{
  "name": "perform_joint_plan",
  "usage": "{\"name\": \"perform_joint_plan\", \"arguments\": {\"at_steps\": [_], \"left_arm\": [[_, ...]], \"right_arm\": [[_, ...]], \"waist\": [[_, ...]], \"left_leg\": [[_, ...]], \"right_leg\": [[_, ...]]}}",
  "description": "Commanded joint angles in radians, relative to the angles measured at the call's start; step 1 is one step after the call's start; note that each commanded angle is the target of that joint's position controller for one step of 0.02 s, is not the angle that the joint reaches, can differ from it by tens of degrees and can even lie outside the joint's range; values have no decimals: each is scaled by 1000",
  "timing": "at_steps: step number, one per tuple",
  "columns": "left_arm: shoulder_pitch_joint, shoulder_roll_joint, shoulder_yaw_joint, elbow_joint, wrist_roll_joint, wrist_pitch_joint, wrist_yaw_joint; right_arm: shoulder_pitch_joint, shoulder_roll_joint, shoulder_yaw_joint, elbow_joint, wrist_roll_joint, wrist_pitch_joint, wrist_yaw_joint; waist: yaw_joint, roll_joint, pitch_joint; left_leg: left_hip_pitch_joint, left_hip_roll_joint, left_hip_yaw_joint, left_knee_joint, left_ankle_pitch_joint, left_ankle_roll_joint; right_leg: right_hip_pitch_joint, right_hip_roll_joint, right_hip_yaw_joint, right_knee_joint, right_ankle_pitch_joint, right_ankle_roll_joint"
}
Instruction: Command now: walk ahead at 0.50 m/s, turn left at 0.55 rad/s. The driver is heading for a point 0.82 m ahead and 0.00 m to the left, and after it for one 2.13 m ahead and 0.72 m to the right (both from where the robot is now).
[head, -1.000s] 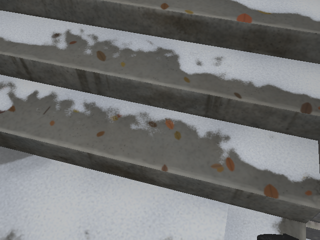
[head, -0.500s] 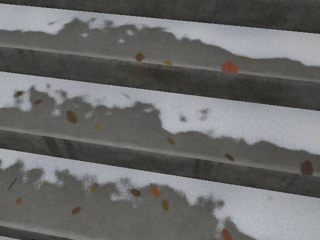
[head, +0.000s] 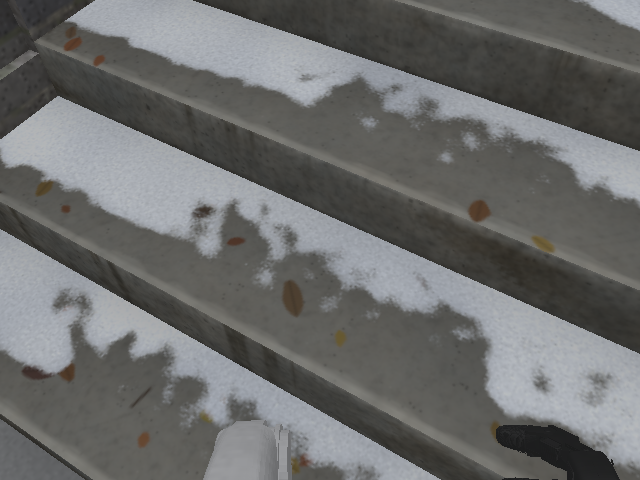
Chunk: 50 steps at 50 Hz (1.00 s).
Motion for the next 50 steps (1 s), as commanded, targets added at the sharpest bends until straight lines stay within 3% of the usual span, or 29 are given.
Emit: {"name": "perform_joint_plan", "arguments": {"at_steps": [1,3,4,5,6,7,8,9,11,12,14,15,17,19,24,27,31,33,34,36,37,38,39,40,43,45,47,48,50], "left_arm": [[68,95,5,7,-20,16,19],[-49,131,-2,-64,-63,38,31],[-33,195,8,-105,-75,36,32],[-42,336,44,-130,-77,31,13],[-106,411,74,-171,-101,18,-12],[-140,330,59,-256,-110,-10,-44],[-160,270,61,-312,-81,-23,-77],[-140,170,47,-331,-61,-21,-75],[-187,59,21,-346,-44,11,-33],[-243,18,3,-374,-24,35,-10],[-246,-12,-27,-418,-8,72,17],[-257,8,-28,-426,-13,84,21],[-283,44,-12,-405,-25,92,25],[-310,1,-15,-415,-36,99,29],[-521,-75,-44,-482,-26,111,30],[-658,-94,-61,-531,-24,128,19],[-650,-63,-67,-519,-32,130,4],[-614,-40,-76,-487,-57,141,-7],[-610,-7,-75,-469,-78,149,-10],[-441,35,-53,-402,-65,175,-9],[-368,80,-36,-379,-61,164,-16],[-262,123,-15,-366,-50,146,-27],[-233,206,23,-300,-60,154,-19],[-309,196,29,-309,-63,146,-9],[-319,92,4,-260,-9,99,18],[-332,78,-4,-249,-4,61,12],[-288,122,5,-219,-34,38,-8],[-308,164,16,-248,-42,25,-16],[-300,168,20,-297,-49,25,9]], "right_arm": [[-312,29,47,-236,11,-24,19],[-194,44,74,-213,25,-28,57],[-66,-14,46,-172,34,-19,62],[159,-87,14,-128,31,-18,65],[373,-153,-13,-87,27,-21,65],[377,-249,-45,-69,42,-29,57],[295,-381,-96,-81,55,-19,46],[247,-384,-106,-84,16,-19,44],[223,-251,-72,8,22,-46,48],[202,-164,-44,56,9,-63,45],[218,-96,-14,110,2,-103,49],[239,-111,-15,122,5,-115,49],[273,-110,-9,137,18,-143,51],[409,-154,-17,189,12,-170,59],[520,-111,2,263,5,-156,75],[625,-96,10,306,10,-149,39],[713,-150,7,334,22,-151,-17],[620,-161,16,297,51,-143,-38],[587,-182,15,257,68,-148,-53],[564,-263,2,228,66,-142,-80],[548,-286,-8,202,69,-133,-73],[496,-315,-23,162,67,-132,-61],[395,-226,-13,77,43,-134,-12],[321,-202,-10,11,-3,-136,23],[343,-59,35,-73,-5,-134,38],[358,-20,55,-97,-9,-104,23],[279,-33,63,-138,-21,-86,20],[257,-86,57,-147,-23,-81,22],[171,-123,44,-176,-17,-89,30]], "waist": [[-10,-97,158],[-65,-17,41],[-93,-50,-78],[-194,-195,-240],[-289,-266,-389],[-268,-128,-448],[-182,145,-593],[-107,31,-609],[-31,-120,-311],[-7,-66,-167],[58,-35,-75],[58,-25,-52],[30,-81,-46],[-6,4,-61],[-33,29,11],[-82,85,31],[-67,85,-21],[2,53,-58],[2,65,-91],[75,193,-190],[100,205,-213],[183,133,-255],[181,-229,-230],[97,-108,-184],[-76,136,90],[-119,61,88],[-115,35,98],[-109,55,109],[-58,63,46]], "left_leg": [[-245,56,85,-185,-82,25],[409,15,215,-626,185,52],[630,-88,275,-668,187,47],[826,-187,282,-673,121,62],[1021,-197,134,-839,172,114],[1279,-27,-320,-1062,108,198],[1364,203,-861,-1423,333,193],[1311,208,-889,-1462,310,131],[1019,156,-710,-1443,148,88],[883,96,-563,-1406,96,72],[719,100,-392,-1410,312,46],[714,111,-347,-1441,387,40],[770,89,-266,-1493,527,-45],[913,123,-246,-1494,731,-83],[997,84,-86,-1496,456,-240],[1043,87,-78,-1566,573,-213],[1367,145,-21,-1625,1136,-154],[1261,129,137,-1631,1570,-167],[1172,150,150,-1595,1905,-135],[1277,241,136,-1338,2310,-101],[1288,245,139,-1130,2270,-111],[1081,202,149,-791,1870,-116],[571,-107,137,-281,498,-171],[453,-121,-99,-74,310,-132],[306,-56,-142,-62,272,-75],[211,-46,-115,38,197,-80],[175,-3,-80,-104,184,-85],[242,11,-31,-311,242,-96],[406,1,50,-584,375,-140]], "right_leg": [[55,-242,117,-216,395,-142],[-201,-205,9,-269,985,-178],[-176,-220,24,-119,1404,-196],[-97,-250,35,188,1878,-196],[-90,-233,46,520,1938,-155],[-469,-75,100,966,1221,-69],[-627,132,239,1426,172,-31],[-664,72,409,1563,235,-65],[-751,10,366,1606,284,-78],[-822,-12,386,1615,255,-99],[-848,-28,428,1583,207,-124],[-863,-25,430,1506,153,-111],[-908,-8,463,1393,249,-106],[-1076,66,440,1586,237,-114],[-1424,138,372,1793,236,-166],[-1454,153,278,1708,225,-143],[-1455,108,179,1515,49,-173],[-1096,134,81,1194,-47,-224],[-879,176,-17,1048,-88,-226],[-704,232,-22,948,-251,-248],[-629,251,45,817,-266,-281],[-385,190,306,619,-202,-355],[-177,-20,862,303,-240,-532],[-298,-88,1187,122,-361,-519],[-584,-72,963,125,-220,-376],[-594,-16,802,107,-40,-338],[-601,38,683,92,5,-310],[-638,71,613,68,95,-312],[-609,67,598,69,567,-309]]}}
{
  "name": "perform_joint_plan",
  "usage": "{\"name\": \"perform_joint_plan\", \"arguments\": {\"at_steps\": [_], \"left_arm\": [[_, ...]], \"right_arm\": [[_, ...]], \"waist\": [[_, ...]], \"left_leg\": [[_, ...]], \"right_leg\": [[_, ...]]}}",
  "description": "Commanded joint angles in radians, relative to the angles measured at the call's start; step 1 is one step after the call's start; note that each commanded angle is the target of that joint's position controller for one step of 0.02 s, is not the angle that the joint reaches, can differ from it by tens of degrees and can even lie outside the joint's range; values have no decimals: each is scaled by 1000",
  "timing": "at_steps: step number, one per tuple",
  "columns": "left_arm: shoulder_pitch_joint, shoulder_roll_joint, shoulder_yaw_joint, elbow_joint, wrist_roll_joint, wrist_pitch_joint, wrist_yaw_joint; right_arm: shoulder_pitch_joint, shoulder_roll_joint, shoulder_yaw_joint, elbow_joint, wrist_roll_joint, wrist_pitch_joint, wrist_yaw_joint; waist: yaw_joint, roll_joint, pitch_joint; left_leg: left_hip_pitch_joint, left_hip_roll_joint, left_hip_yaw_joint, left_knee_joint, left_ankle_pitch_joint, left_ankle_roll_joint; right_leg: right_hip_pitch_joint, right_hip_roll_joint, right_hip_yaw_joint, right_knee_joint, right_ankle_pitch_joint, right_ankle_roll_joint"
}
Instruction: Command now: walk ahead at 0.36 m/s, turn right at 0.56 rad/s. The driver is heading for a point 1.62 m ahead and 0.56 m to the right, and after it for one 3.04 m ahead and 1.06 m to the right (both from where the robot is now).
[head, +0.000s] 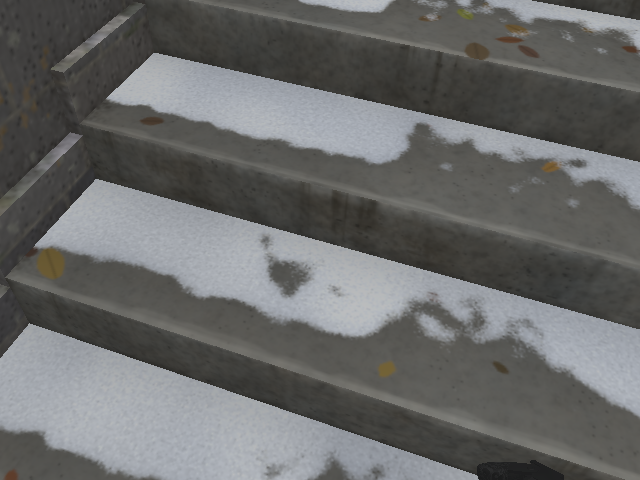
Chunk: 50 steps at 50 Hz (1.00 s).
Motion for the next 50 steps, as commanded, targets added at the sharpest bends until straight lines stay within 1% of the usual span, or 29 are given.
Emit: {"name": "perform_joint_plan", "arguments": {"at_steps": [1,4,6,7,9,10,11,12,13,14,15,16,17,19,21,23,26,27,30,33,37,39,40,41,42,43,44,47,50], "left_arm": [[-13,97,26,-102,-1,-38,27],[220,151,52,-80,0,-30,50],[436,124,56,-47,18,-26,68],[532,114,57,-31,36,-31,80],[548,105,55,-11,57,-29,90],[509,91,52,1,46,-19,97],[366,100,48,-45,22,1,88],[173,52,33,-94,-17,7,78],[61,202,66,-156,-54,-28,46],[-118,329,109,-190,-87,-73,8],[-101,186,77,-250,-101,-94,-25],[-85,240,86,-274,-56,-85,-38],[-15,159,75,-273,-51,-61,-31],[128,85,74,-198,11,14,-21],[77,-12,52,-219,34,69,-9],[-30,-73,24,-301,33,86,17],[-129,-56,13,-375,36,97,44],[-146,-46,11,-403,22,104,42],[-168,42,34,-400,25,113,25],[-245,31,35,-429,16,130,16],[-324,42,40,-473,-12,144,-20],[-278,30,39,-462,-11,123,-26],[-223,37,45,-433,-6,101,-29],[-174,56,51,-415,11,72,-31],[-160,156,67,-451,8,59,-21],[-87,189,91,-466,3,67,8],[-129,151,75,-464,14,74,21],[-273,45,27,-500,17,74,28],[-233,19,11,-491,27,61,35]], "right_arm": [[3,-86,-25,-49,7,0,2],[-128,-80,-31,-93,-4,-13,0],[-411,-63,-27,-179,-23,-41,11],[-548,-51,-15,-240,-20,-54,10],[-769,-10,23,-368,11,-76,13],[-786,1,36,-410,13,-71,17],[-634,-3,49,-390,28,-56,36],[-386,29,57,-339,37,-16,43],[26,-49,-6,-224,73,17,16],[365,-201,-92,-100,71,61,-29],[312,-353,-124,-76,44,53,-52],[273,-334,-133,-74,41,64,-54],[130,-253,-110,-61,54,45,-46],[-38,-64,-67,-49,45,18,-54],[-56,-28,-63,12,26,10,-54],[-52,-36,-71,71,21,-9,-35],[-26,-38,-70,120,13,-4,-33],[-17,-72,-70,117,11,8,-47],[19,-169,-100,100,6,-11,-58],[16,-206,-114,70,1,-15,-51],[97,-259,-138,43,9,30,-49],[144,-280,-148,61,15,62,-47],[203,-267,-148,91,16,81,-45],[248,-230,-145,110,15,95,-37],[175,-160,-119,24,27,93,-25],[90,-172,-121,-10,29,87,-44],[57,-174,-123,-2,42,86,-48],[49,-179,-128,19,27,89,-38],[71,-148,-118,35,30,104,-30]], "waist": [[12,6,66],[131,-86,-23],[263,-98,68],[321,-127,84],[328,-155,139],[287,-146,153],[180,-45,74],[-3,7,-107],[-201,-52,-322],[-398,-38,-475],[-297,389,-604],[-245,353,-697],[-100,289,-577],[38,68,-233],[82,99,-35],[107,132,20],[134,73,44],[132,89,30],[93,38,-67],[59,92,-48],[-35,163,15],[-43,163,40],[-38,103,35],[-19,-43,43],[1,-303,50],[94,-261,-55],[64,-176,-23],[0,-128,3],[1,-45,-29]], "left_leg": [[81,-31,159,-179,80,-30],[-363,-51,153,60,-143,-7],[-817,-58,132,324,-433,1],[-991,-57,81,415,-591,12],[-1026,-47,66,348,-800,27],[-868,-33,33,226,-800,47],[-423,-49,113,-80,-545,51],[531,-134,139,-359,-207,72],[1167,-142,105,-452,148,44],[1367,-29,-65,-627,332,97],[1318,321,-470,-766,794,236],[1208,354,-658,-796,1204,326],[1119,341,-603,-816,1059,309],[825,257,-426,-855,469,238],[554,207,-284,-937,132,212],[409,215,-191,-1009,-71,180],[381,205,-51,-1069,-59,137],[428,211,-3,-1101,79,154],[594,263,67,-1149,302,178],[589,255,161,-1150,132,147],[654,272,202,-1181,-150,109],[688,294,210,-1118,-104,87],[690,252,259,-991,-48,57],[609,186,317,-767,-133,11],[262,45,342,-527,-366,-89],[306,11,161,-356,-365,-118],[326,20,109,-248,-282,-131],[348,5,91,-185,-154,-123],[385,-23,99,-258,-134,-101]], "right_leg": [[-59,-223,326,-267,793,-81],[507,-281,400,-167,1077,-82],[878,-349,503,-89,1273,-123],[991,-388,546,-68,1357,-122],[914,-410,514,-169,1401,-76],[766,-413,492,-247,1411,-39],[503,-362,428,-374,1328,-27],[-64,-258,289,-415,1388,49],[-288,-233,337,-221,1427,95],[-252,-226,400,40,1171,166],[-243,0,256,593,-3,221],[-215,13,296,990,6,225],[-272,-42,283,1021,63,236],[-363,-146,136,972,110,238],[-413,-158,108,1049,163,208],[-479,-166,116,1133,191,152],[-553,-194,127,1063,279,161],[-544,-202,101,940,267,179],[-462,-246,50,791,270,180],[-344,-284,-8,651,238,150],[-165,-254,-112,253,-25,138],[-71,-230,-141,29,-4,126],[6,-199,-113,-104,16,123],[91,-234,25,-230,126,122],[227,-486,429,-270,464,32],[141,-596,542,-346,623,-125],[82,-567,455,-347,560,-163],[47,-434,272,-292,520,-97],[101,-403,214,-258,583,-75]]}}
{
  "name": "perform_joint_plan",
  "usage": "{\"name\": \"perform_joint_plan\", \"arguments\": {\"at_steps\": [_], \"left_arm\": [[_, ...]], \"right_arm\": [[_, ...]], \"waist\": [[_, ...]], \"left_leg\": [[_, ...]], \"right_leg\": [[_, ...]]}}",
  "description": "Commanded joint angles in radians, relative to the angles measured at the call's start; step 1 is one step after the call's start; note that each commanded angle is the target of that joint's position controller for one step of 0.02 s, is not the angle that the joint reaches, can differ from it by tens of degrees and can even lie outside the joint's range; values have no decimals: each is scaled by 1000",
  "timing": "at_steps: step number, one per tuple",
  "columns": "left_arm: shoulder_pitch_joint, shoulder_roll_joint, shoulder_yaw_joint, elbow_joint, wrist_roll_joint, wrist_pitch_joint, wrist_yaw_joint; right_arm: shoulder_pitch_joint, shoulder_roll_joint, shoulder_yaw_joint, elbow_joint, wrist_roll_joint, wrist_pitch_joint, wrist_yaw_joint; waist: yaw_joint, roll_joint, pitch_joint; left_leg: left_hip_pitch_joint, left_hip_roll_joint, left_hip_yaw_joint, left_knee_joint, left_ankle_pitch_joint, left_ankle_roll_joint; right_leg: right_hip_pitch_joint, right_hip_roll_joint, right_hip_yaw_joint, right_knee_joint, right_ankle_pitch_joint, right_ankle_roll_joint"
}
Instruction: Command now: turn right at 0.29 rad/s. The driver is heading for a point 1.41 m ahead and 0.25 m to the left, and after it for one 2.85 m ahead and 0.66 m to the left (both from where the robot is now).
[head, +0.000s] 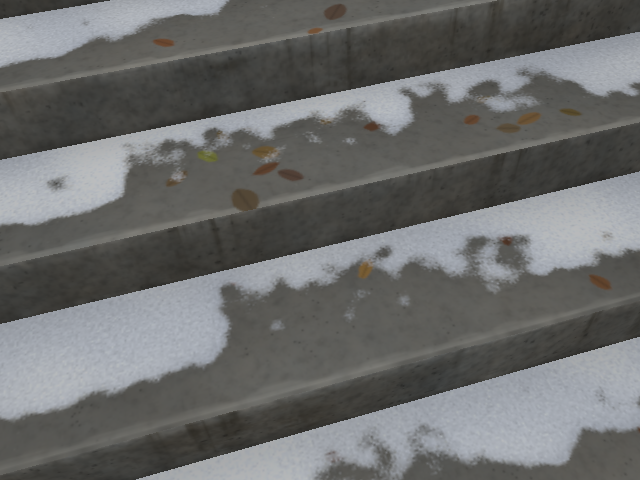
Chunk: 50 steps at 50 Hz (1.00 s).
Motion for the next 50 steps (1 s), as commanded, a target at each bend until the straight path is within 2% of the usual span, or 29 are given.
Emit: {"name": "perform_joint_plan", "arguments": {"at_steps": [1,4,6,7,8,9,10,11,13,19,22,23,25,27,29,30,32,34,36,37,38,39,40,41,42,44,46,48,50], "left_arm": [[-38,77,7,-87,10,-33,14],[-23,77,4,-76,16,-38,17],[-4,80,6,-48,2,-33,11],[-5,61,0,-30,-17,-35,3],[15,32,-5,-17,-23,-46,-9],[61,-21,-12,-10,-39,-49,-29],[57,9,-4,4,-41,-37,-36],[52,18,-3,20,-24,-30,-41],[48,23,2,49,-13,-31,-41],[102,6,8,126,-18,-54,-22],[130,2,9,160,-18,-52,-16],[132,0,8,171,-20,-52,-17],[133,24,17,173,-18,-48,-14],[116,39,22,162,-10,-42,-19],[79,27,18,146,0,-48,-33],[80,26,20,143,1,-53,-39],[92,42,25,144,-2,-61,-53],[198,15,19,173,-10,-69,-53],[348,-3,20,241,-6,-73,-38],[423,22,31,271,6,-76,-28],[489,93,45,270,20,-86,-22],[510,179,64,261,15,-67,-11],[428,150,54,252,25,-61,-7],[351,132,44,251,9,-78,-15],[351,120,34,281,8,-95,-25],[390,46,2,349,7,-120,-38],[404,10,-22,413,14,-133,-54],[362,26,-36,437,4,-146,-64],[323,18,-55,458,-20,-140,-59]], "right_arm": [[-31,-16,7,-77,4,-6,9],[-21,25,28,-62,23,-3,9],[32,40,31,-42,26,-12,1],[75,62,40,-21,20,-23,-1],[80,29,39,-23,-1,-40,-5],[41,-34,33,-51,-14,-60,-5],[-10,-36,24,-62,2,-65,0],[-58,5,37,-66,8,-68,11],[-55,11,36,-59,10,-72,12],[42,20,28,9,15,-88,3],[61,29,30,35,15,-88,1],[71,26,30,43,14,-85,2],[109,-30,11,58,17,-75,1],[178,-84,-9,78,19,-63,6],[216,-102,-17,95,24,-65,18],[220,-100,-17,109,21,-71,24],[184,-101,-21,116,13,-90,28],[93,-80,-15,118,21,-98,27],[56,-64,-15,122,18,-91,27],[49,-51,-12,128,19,-100,36],[44,30,16,112,20,-117,44],[64,2,7,93,22,-118,45],[62,-6,3,89,8,-118,43],[-30,-1,10,54,-5,-120,42],[-77,43,24,35,6,-124,36],[-114,114,57,-17,9,-120,31],[-170,183,94,-74,22,-105,21],[-254,192,120,-143,36,-87,16],[-325,172,139,-201,35,-70,24]], "waist": [[-4,-94,-77],[14,-199,-65],[-2,-198,-60],[-30,-153,-62],[-30,-74,-54],[19,81,-66],[21,186,-58],[38,139,-39],[22,80,-6],[-1,-26,-23],[-4,-30,-14],[-13,-20,-22],[-29,21,13],[-60,69,54],[-80,96,107],[-72,84,115],[-48,55,103],[27,46,89],[95,-32,107],[129,-103,76],[147,-269,-5],[138,-337,-57],[96,-228,2],[66,-111,96],[65,-70,105],[33,-36,48],[8,-29,102],[-29,-41,163],[-50,-45,206]], "left_leg": [[-48,-3,-35,-127,-3,16],[146,-32,-2,-467,-102,58],[272,-55,21,-710,-15,82],[389,-57,24,-871,161,87],[491,13,-94,-917,290,87],[497,143,-218,-928,417,113],[329,179,-270,-962,288,187],[280,150,-258,-988,129,191],[276,85,-194,-1000,19,154],[412,61,-142,-943,222,159],[416,55,-136,-951,216,159],[418,49,-139,-974,117,158],[409,50,-180,-1007,-124,196],[418,144,-316,-1084,-405,272],[366,233,-437,-1153,-507,346],[346,259,-467,-1175,-467,375],[340,241,-407,-1182,-332,379],[213,169,-269,-1152,-193,351],[72,87,-158,-978,-120,332],[-12,44,-102,-778,13,315],[-139,-52,12,-436,30,258],[-293,-112,35,-98,-72,201],[-365,-60,-34,223,-31,180],[-485,-29,-46,445,22,168],[-598,-39,-43,690,26,177],[-755,-40,-65,995,23,217],[-892,-74,-103,1168,-42,251],[-920,-70,-84,1047,-62,259],[-768,-36,51,724,10,229]], "right_leg": [[161,-223,236,-187,405,-180],[103,-208,201,-182,379,-152],[80,-205,225,-172,358,-142],[29,-188,216,-169,307,-109],[-66,-154,202,-139,249,-50],[-112,-82,137,-125,58,-1],[-7,-47,80,-102,-27,31],[56,-50,66,-136,-6,46],[74,-55,72,-172,59,42],[27,-81,85,-231,133,42],[31,-85,87,-240,140,42],[33,-78,81,-236,102,34],[-31,-35,37,-151,-57,14],[-167,-5,-22,-2,-172,9],[-224,-35,-46,124,-161,9],[-239,-52,-34,200,-174,9],[-235,-67,-23,246,-199,-5],[-14,-61,-31,104,-139,-41],[256,23,-119,-137,-35,-49],[411,7,-73,-197,-12,-53],[533,-207,267,-343,-207,-71],[530,-404,671,-507,-429,-177],[416,-447,767,-541,-574,-262],[347,-426,626,-499,-512,-267],[349,-380,509,-463,-368,-257],[361,-326,342,-377,-152,-185],[282,-322,278,-353,-77,-137],[150,-294,194,-420,-162,-86],[-63,-198,82,-527,-133,-38]]}}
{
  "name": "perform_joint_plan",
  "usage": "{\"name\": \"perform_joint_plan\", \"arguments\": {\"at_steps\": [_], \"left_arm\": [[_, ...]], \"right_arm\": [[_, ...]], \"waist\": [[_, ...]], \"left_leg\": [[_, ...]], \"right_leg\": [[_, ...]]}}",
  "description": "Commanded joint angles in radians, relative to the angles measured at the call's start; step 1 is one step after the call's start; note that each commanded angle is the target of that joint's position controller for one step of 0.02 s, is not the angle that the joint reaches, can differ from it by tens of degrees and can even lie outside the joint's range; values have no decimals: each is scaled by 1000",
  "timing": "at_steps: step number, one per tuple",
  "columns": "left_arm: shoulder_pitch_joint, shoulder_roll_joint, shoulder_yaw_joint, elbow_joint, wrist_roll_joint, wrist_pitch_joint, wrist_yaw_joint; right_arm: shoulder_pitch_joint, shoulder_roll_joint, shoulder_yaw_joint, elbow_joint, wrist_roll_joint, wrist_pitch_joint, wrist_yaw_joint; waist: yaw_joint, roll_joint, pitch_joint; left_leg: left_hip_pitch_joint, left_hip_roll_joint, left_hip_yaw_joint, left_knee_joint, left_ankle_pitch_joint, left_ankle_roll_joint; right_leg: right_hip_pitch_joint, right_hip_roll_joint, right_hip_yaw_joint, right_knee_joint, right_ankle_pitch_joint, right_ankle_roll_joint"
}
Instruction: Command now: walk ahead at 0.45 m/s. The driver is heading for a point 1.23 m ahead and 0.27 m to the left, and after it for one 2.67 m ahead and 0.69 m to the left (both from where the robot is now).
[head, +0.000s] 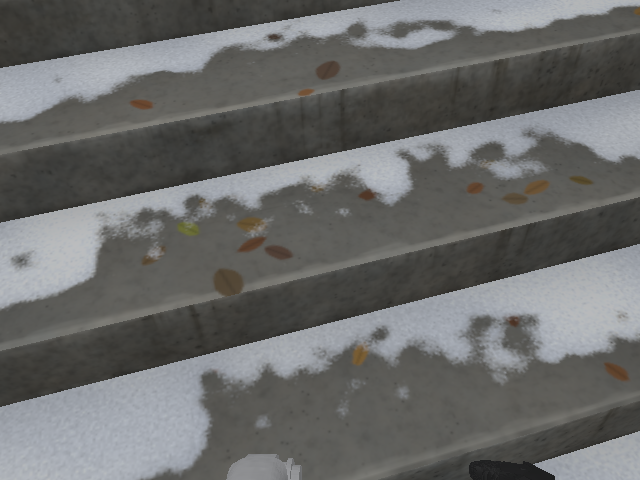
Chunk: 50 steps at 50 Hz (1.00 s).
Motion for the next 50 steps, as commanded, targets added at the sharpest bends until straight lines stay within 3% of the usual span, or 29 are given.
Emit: {"name": "perform_joint_plan", "arguments": {"at_steps": [1,3,5,7,8,9,10,11,12,14,15,20,25,27,28,29,30,31,32,33,34,35,37,39,41,44,45,47,50], "left_arm": [[-52,63,-17,-5,-43,-16,21],[-59,109,-11,-22,-71,-11,48],[-33,227,19,-30,-92,-27,64],[-76,318,67,-63,-85,-38,44],[-95,300,82,-85,-61,-49,26],[-92,167,70,-157,-50,-66,-9],[-141,135,79,-204,-3,-65,-39],[-196,69,69,-275,14,-51,-40],[-278,33,53,-327,29,-44,-33],[-367,-43,20,-395,14,-20,-6],[-349,-75,2,-405,2,0,-2],[-537,-49,-24,-491,12,46,12],[-840,-71,-62,-660,18,28,10],[-881,-60,-69,-687,11,39,-14],[-852,-61,-67,-667,-19,43,-22],[-757,-80,-58,-632,-33,47,-16],[-597,-22,-25,-576,-45,52,-2],[-432,50,6,-538,-57,56,9],[-334,118,31,-515,-37,51,15],[-255,194,66,-470,9,31,26],[-253,285,102,-467,5,57,33],[-412,221,95,-475,-9,54,26],[-461,93,68,-345,-35,25,24],[-378,-10,43,-221,7,3,21],[-290,-30,38,-123,13,-20,5],[-315,9,33,-123,4,-48,-1],[-262,84,46,-103,11,-63,-3],[-210,143,60,-80,12,-82,-6],[-111,131,57,-47,6,-75,1]], "right_arm": [[-221,-9,44,-198,11,9,12],[-161,-25,45,-167,19,21,16],[24,-44,29,-77,34,25,2],[228,-136,-11,-15,2,10,-3],[296,-197,-42,25,-22,1,-2],[370,-316,-79,72,-43,-12,-8],[322,-337,-108,99,-18,4,-15],[193,-279,-105,117,-8,-14,-8],[170,-181,-85,163,-8,-32,1],[243,-46,-54,288,-36,-60,9],[265,-34,-49,329,-41,-65,17],[327,-110,-40,350,-17,-117,39],[553,-155,-56,383,-13,-98,-10],[591,-147,-67,363,-2,-73,-37],[537,-141,-65,333,3,-61,-36],[502,-178,-71,300,-10,-68,-29],[514,-244,-89,274,-11,-82,-20],[464,-331,-114,244,-1,-104,-6],[398,-347,-131,208,17,-128,20],[366,-248,-126,142,46,-144,47],[313,-192,-132,70,4,-144,70],[346,-137,-135,62,-30,-128,60],[262,-78,-110,-2,-64,-97,33],[253,-5,-72,-13,-44,-64,24],[241,44,-42,-24,-17,-31,20],[149,-27,-51,-39,-23,-5,18],[53,-5,-47,-75,-21,8,9],[-40,-10,-43,-126,-35,14,-15],[-188,-25,-30,-199,-39,10,-20]], "waist": [[-55,-73,291],[-30,-76,183],[-116,-176,-57],[-219,-245,-217],[-244,-225,-262],[-199,91,-283],[-161,177,-293],[-58,50,-148],[-25,-59,6],[22,-102,114],[50,-72,133],[44,-29,158],[-76,18,127],[-117,31,60],[-93,-10,41],[-40,74,-63],[32,98,-218],[126,152,-293],[194,159,-364],[181,0,-422],[180,-256,-431],[75,-167,-356],[-17,6,-35],[-80,43,54],[-104,-20,108],[-112,3,138],[-71,-94,122],[-66,-87,126],[-54,-17,146]], "left_leg": [[47,71,127,-423,50,-24],[445,57,230,-750,67,-27],[720,-36,245,-879,37,6],[839,-96,189,-1166,-48,26],[1003,-61,34,-1296,-96,54],[1196,244,-550,-1580,-27,208],[1137,322,-971,-1944,-67,237],[1011,328,-858,-1965,-338,182],[882,311,-727,-1913,-425,130],[768,250,-464,-1867,-181,58],[777,213,-344,-1874,-99,26],[751,145,-177,-1981,214,39],[1104,159,-275,-2057,263,60],[1097,170,-234,-2212,506,97],[1015,132,-169,-2232,676,87],[1006,153,-132,-2123,1152,78],[1100,178,-119,-1943,1581,72],[1217,214,-148,-1757,1711,52],[1193,195,-146,-1541,1655,20],[850,67,-126,-1192,1267,-36],[641,-115,-106,-713,228,-79],[546,-39,-225,-426,247,-73],[376,29,-108,-291,316,-57],[288,26,-143,-171,332,-25],[140,22,-181,-157,265,-9],[159,6,-145,-362,334,-39],[64,-43,-67,-152,257,-36],[-109,-21,-87,-24,116,-18],[-187,32,-70,-259,52,-1]], "right_leg": [[-386,-178,135,-415,60,-68],[-375,-160,65,-480,605,-115],[-100,-233,10,-215,1639,-138],[144,-277,32,199,1879,-115],[49,-241,62,453,1663,-99],[-350,-30,73,938,802,-44],[-527,94,217,1351,224,-30],[-668,39,264,1530,271,-35],[-768,1,212,1570,306,-55],[-913,4,248,1708,304,-94],[-980,-6,244,1693,252,-97],[-1087,-72,37,1570,175,-52],[-1367,-139,11,1489,-40,-52],[-1029,-142,-21,1119,-34,-41],[-787,-82,-119,897,-22,-47],[-530,-9,-128,842,-43,-63],[-347,56,-122,831,-74,-83],[-281,56,-69,703,-75,-96],[-137,21,27,587,-37,-122],[91,-230,448,414,-220,-198],[89,-425,956,6,-248,-272],[-36,-440,1001,-57,-408,-263],[-275,-390,692,-9,-420,-204],[-347,-332,421,14,-73,-122],[-310,-299,245,-7,10,-72],[-375,-278,57,-89,130,-33],[-307,-312,71,-128,216,-70],[-150,-335,62,-173,233,-81],[-11,-280,-25,-216,116,-24]]}}
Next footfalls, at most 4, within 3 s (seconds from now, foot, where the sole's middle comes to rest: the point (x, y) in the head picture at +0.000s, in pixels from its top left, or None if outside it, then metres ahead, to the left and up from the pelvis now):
0.16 left None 0.24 0.08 -0.63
0.64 right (397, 387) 0.59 -0.08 -0.48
1.16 left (234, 228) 0.83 0.22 -0.33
1.70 right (236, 66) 1.15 0.23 -0.18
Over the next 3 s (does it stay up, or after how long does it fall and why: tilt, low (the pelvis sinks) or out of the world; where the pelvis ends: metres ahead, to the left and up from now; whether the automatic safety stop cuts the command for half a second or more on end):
stays up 1.75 0.32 0.89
